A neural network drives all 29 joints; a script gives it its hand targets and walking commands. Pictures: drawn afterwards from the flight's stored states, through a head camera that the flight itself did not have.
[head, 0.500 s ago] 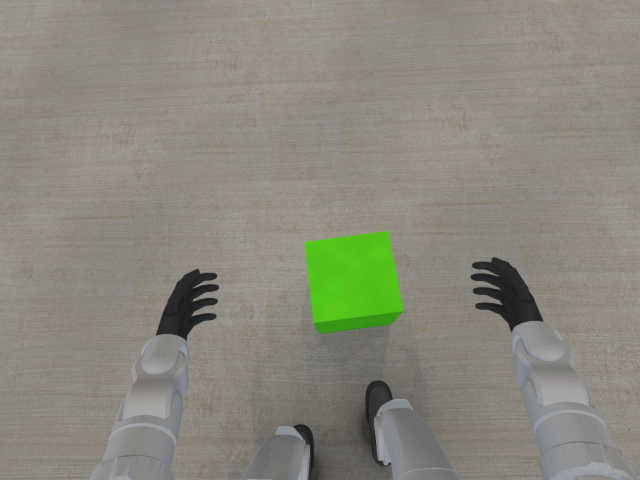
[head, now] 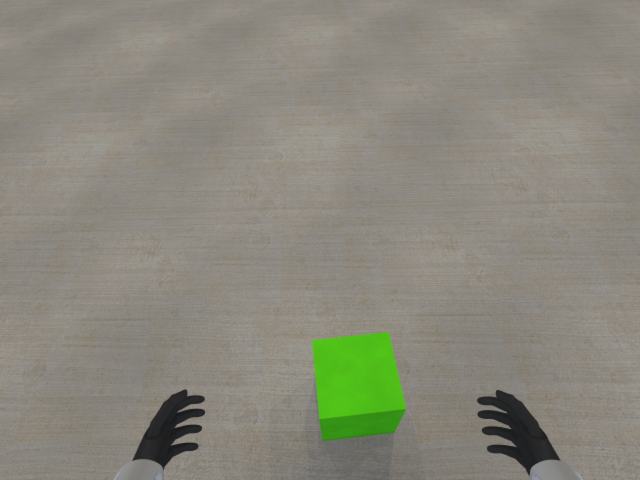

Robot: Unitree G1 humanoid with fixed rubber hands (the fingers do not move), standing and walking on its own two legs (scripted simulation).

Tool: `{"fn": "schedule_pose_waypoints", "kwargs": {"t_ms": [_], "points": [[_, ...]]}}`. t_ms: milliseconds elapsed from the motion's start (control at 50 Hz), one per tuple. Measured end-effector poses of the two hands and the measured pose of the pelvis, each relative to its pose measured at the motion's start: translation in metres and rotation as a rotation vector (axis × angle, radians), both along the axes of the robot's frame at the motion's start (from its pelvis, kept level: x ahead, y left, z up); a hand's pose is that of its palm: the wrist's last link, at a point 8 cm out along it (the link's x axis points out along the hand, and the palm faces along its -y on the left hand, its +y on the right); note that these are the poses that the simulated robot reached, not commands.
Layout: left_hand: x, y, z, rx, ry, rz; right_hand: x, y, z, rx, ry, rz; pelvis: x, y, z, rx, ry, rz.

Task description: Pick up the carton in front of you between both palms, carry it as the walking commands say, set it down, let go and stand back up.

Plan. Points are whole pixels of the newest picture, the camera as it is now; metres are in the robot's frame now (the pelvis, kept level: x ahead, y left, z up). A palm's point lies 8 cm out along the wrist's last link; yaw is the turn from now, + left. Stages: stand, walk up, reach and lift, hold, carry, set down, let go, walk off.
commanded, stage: let go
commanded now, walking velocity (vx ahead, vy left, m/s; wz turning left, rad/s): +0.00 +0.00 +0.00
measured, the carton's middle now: (354, 388) +0.42 -0.05 -0.65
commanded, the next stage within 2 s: stand in 0.24 s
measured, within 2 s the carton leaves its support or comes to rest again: neither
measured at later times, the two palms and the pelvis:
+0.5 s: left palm (112, 471) +0.15 +0.29 -0.09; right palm (575, 464) +0.15 -0.29 -0.09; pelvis +0.02 +0.00 -0.01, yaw +0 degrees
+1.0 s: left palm out of the picture +0.14 +0.30 -0.10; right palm (580, 474) +0.14 -0.29 -0.10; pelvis +0.02 +0.00 +0.00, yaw +1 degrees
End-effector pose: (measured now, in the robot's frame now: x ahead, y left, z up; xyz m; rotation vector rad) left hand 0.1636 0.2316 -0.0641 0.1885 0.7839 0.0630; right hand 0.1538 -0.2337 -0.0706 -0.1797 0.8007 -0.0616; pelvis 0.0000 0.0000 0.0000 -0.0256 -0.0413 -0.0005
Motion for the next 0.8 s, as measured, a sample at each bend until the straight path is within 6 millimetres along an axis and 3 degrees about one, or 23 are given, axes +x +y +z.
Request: {"fn": "schedule_pose_waypoints", "kwargs": {"t_ms": [240,480,800], "points": [[0.005,-0.004,0.000,0.007,0.016,-0.006,0.002,-0.002,0.001,-0.005,0.006,-0.017,0.002,-0.001,0.000,-0.002,-0.021,-0.004],[-0.011,0.056,-0.020,0.181,0.121,0.077,-0.006,-0.051,-0.018,-0.177,0.092,-0.032,0.018,-0.001,-0.009,0.008,0.045,0.006],[-0.014,0.059,-0.032,0.182,0.184,0.107,-0.001,-0.054,-0.023,-0.203,0.141,-0.030,0.028,-0.001,-0.006,0.008,0.037,0.021]]}}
